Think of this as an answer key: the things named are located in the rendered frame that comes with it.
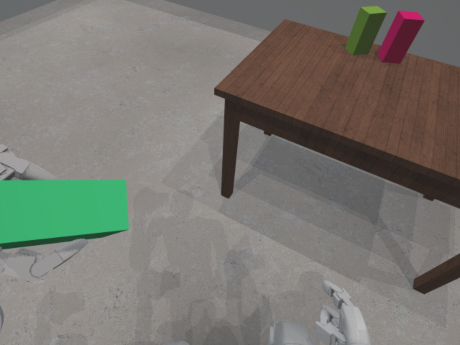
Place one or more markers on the robot left hand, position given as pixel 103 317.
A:
pixel 27 264

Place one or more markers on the table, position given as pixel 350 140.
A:
pixel 400 122

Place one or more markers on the right robot thigh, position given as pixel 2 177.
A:
pixel 288 333

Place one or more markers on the sponge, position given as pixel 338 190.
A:
pixel 36 212

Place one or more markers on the robot right hand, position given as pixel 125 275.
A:
pixel 347 327

